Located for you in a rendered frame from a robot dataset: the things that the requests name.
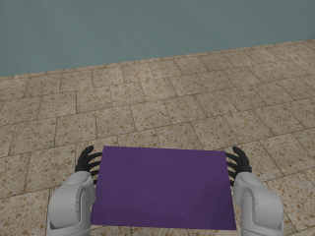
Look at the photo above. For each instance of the robot left forearm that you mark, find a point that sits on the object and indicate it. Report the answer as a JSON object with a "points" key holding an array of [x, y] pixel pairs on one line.
{"points": [[69, 209]]}

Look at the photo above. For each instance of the robot left hand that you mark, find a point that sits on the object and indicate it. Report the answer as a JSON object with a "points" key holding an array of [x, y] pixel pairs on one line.
{"points": [[84, 159]]}

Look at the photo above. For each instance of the robot right hand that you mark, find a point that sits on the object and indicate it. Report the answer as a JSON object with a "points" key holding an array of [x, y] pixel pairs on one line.
{"points": [[242, 163]]}

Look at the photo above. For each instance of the robot right forearm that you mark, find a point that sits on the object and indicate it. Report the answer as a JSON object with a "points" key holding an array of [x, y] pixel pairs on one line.
{"points": [[262, 210]]}

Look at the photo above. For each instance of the carton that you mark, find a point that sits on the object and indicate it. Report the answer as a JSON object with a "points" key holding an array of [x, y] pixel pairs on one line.
{"points": [[163, 188]]}

